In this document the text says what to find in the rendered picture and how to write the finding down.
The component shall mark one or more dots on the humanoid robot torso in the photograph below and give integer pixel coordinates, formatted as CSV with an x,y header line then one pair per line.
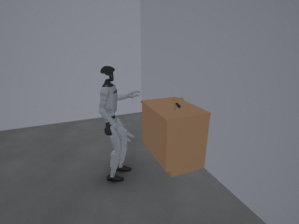
x,y
112,100

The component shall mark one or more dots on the left robot hand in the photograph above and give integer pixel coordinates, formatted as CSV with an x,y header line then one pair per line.
x,y
131,94

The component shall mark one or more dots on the right robot foot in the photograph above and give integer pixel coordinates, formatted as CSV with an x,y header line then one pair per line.
x,y
116,178

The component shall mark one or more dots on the right robot upper arm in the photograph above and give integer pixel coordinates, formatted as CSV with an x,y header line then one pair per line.
x,y
104,93

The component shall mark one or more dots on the right robot forearm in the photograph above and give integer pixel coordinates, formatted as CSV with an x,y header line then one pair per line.
x,y
109,119

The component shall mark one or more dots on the right robot hand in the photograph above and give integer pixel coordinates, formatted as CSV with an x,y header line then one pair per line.
x,y
122,131

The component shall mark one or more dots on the left robot forearm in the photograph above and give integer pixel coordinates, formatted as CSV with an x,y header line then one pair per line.
x,y
122,97

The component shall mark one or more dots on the counter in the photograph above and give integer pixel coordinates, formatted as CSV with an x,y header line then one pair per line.
x,y
175,136

